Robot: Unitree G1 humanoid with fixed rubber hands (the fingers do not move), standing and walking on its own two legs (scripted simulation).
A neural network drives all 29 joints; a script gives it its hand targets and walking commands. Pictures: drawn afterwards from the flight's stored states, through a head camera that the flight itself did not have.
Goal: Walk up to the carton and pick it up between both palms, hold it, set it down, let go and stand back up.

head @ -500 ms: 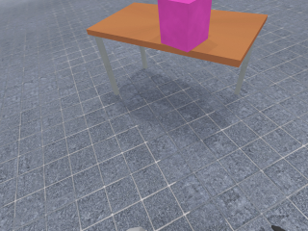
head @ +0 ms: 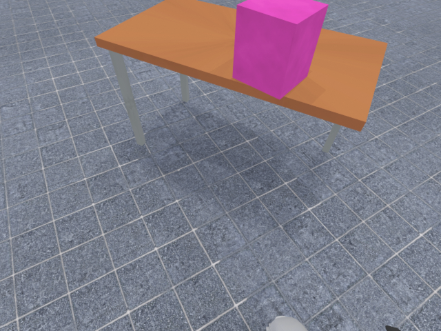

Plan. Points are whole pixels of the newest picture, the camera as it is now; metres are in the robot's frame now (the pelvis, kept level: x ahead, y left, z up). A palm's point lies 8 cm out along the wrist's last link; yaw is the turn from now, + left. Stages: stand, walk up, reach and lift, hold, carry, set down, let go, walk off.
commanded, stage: walk up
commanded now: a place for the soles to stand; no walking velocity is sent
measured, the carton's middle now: (275, 44) +0.99 -0.17 +0.04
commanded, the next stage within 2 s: none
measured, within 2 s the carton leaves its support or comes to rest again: neither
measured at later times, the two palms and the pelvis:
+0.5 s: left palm (105, 285) +0.24 +0.26 -0.10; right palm (385, 269) +0.28 -0.34 -0.13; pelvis +0.20 -0.05 -0.01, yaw -4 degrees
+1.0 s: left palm (104, 206) +0.44 +0.32 -0.12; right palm (339, 204) +0.43 -0.27 -0.10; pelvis +0.37 +0.03 +0.00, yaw -7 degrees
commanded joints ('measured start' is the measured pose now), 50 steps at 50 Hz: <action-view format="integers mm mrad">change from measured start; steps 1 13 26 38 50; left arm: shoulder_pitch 1 32 128 127 229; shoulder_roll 192 182 261 284 197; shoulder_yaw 17 22 53 61 35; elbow -50 -74 -72 -90 -10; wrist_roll -18 -1 -1 11 -13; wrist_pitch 16 -10 -69 -58 -7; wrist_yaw -4 -13 50 42 15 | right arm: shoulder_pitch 65 -1 -12 -114 50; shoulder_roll -225 -260 -188 -186 -204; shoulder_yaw -119 -118 -110 -119 -123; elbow -88 -114 -136 -145 -83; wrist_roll -7 -26 -11 -25 -13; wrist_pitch -10 21 58 26 -14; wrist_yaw -16 -9 31 36 -16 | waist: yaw -50 -1 -7 20 3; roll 135 121 -71 -132 99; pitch -45 -98 -18 -4 -6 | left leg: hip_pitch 231 248 -274 -244 74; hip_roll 198 202 75 53 213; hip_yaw -71 24 -156 -155 -114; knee -227 53 504 78 -255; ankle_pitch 317 596 -42 -14 235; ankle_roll -102 43 -34 -55 -175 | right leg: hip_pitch -134 188 312 438 -15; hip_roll -31 -10 -165 -197 -49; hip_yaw -67 -233 280 309 -3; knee -37 -496 -826 -704 11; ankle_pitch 86 132 -28 151 38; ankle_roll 28 7 -168 -183 17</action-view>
